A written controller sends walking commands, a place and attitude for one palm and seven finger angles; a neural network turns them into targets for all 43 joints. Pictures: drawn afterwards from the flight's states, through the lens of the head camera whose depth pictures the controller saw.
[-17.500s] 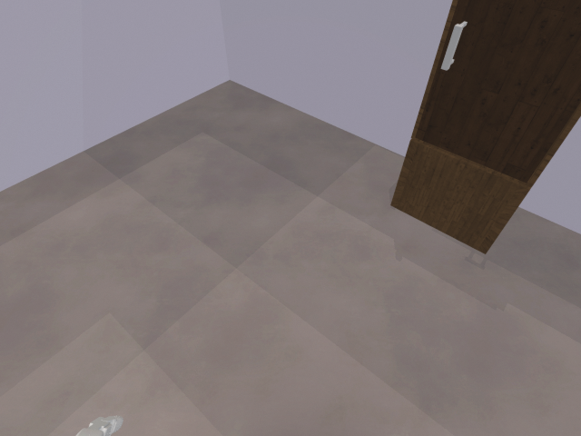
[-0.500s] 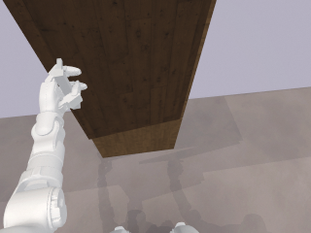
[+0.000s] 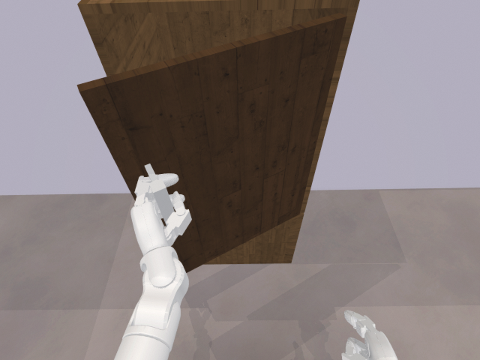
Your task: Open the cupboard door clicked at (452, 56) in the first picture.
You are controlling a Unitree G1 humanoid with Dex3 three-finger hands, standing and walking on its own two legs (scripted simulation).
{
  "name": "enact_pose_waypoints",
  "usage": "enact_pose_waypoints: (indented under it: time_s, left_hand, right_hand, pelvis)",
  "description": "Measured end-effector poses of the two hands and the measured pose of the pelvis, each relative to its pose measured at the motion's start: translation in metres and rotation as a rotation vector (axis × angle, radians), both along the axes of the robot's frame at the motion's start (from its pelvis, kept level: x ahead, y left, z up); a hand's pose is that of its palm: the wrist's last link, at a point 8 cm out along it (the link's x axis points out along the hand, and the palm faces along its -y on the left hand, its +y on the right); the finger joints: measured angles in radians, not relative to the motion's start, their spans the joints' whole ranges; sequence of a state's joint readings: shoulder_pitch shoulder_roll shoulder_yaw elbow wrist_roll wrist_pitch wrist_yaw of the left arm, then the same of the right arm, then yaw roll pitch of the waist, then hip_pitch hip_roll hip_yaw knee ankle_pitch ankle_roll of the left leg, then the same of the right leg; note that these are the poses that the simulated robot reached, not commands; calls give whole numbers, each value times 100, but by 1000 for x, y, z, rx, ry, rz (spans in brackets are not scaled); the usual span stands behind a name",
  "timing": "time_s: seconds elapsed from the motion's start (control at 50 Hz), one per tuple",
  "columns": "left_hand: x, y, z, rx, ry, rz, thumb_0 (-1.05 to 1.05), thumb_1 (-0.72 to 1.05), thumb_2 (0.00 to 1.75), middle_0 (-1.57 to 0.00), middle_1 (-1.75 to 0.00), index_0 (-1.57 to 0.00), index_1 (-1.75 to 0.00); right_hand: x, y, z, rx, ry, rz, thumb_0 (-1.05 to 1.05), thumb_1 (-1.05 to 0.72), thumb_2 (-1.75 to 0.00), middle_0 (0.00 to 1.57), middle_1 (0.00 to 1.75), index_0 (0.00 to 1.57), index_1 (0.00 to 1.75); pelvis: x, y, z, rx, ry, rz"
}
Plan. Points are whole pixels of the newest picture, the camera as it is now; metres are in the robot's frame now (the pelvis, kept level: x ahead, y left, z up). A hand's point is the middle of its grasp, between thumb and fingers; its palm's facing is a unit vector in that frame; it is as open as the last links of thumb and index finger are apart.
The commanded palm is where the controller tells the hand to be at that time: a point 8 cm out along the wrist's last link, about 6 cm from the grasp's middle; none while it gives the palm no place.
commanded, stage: pull the door open along its arc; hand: left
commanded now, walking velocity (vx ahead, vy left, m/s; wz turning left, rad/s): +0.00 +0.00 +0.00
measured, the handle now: (162, 200) +0.37 +0.15 +0.06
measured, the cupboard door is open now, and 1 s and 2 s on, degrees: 29 39 42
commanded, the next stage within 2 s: open thumb and fingers to let go in 0.24 s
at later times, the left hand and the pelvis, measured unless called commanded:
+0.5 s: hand (210, 242) +0.29 +0.06 +0.07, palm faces +0.40 -0.92 -0.04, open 6.0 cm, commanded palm +0.23 +0.10 +0.07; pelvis +0.00 -0.02 +0.00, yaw +2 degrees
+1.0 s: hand (206, 242) +0.29 +0.07 +0.07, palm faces +0.36 -0.93 -0.02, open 14.1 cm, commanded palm +0.24 +0.10 +0.07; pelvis -0.02 +0.00 -0.01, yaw +2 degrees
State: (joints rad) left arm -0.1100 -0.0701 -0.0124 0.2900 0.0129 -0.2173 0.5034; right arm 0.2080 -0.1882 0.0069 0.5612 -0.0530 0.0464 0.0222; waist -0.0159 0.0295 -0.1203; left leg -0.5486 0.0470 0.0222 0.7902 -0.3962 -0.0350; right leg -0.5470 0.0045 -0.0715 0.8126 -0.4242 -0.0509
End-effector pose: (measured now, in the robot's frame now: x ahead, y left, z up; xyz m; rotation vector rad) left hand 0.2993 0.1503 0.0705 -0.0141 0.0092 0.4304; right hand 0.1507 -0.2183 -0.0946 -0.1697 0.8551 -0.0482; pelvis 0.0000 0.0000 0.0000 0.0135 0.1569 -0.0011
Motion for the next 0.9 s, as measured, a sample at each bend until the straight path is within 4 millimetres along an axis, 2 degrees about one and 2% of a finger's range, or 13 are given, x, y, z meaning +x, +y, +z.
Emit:
enact_pose_waypoints:
  time_s: [0.2, 0.32, 0.5, 0.66, 0.82, 0.9]
  left_hand:
    - [-41, -38, 2, 18, 26, -24, 0, 75, 78, -39, -135, -39, -135]
    - [-56, -55, 3, 35, 37, -81, 0, 74, 77, -40, -135, -39, -135]
    - [-53, -50, 3, 39, 32, -21, 0, 65, 78, -39, -134, -39, -133]
    - [-56, -44, 3, 31, 24, -20, 1, 31, 65, -36, -129, -38, -129]
    - [-54, -42, 2, 34, 14, -40, 0, -17, 44, -33, -124, -34, -123]
    - [-53, -41, 2, 33, 14, -50, 0, -34, 37, -31, -117, -32, -117]
  right_hand:
    - [-3, -18, -3, -8, 14, -5, 1, -91, -90, 20, 30, 20, 30]
    - [4, -21, 1, -4, -29, 5, 1, -91, -90, 20, 30, 20, 30]
    - [23, -14, 1, 0, -78, 51, 1, -91, -90, 20, 30, 20, 30]
    - [23, -6, 1, 9, -81, 68, 1, -91, -90, 20, 30, 20, 30]
    - [9, -3, -3, -5, -58, 51, 1, -91, -90, 20, 30, 20, 30]
    - [1, 0, -4, -8, -47, 37, 1, -91, -90, 20, 30, 20, 30]
  pelvis:
    - [4, -13, 2, 11, -35, 14]
    - [3, -20, 2, 11, -52, 24]
    - [-3, -24, -1, 13, -48, 39]
    - [-7, -21, -2, 13, -46, 44]
    - [-13, -12, -4, 6, -43, 39]
    - [-15, -7, -5, 3, -45, 35]
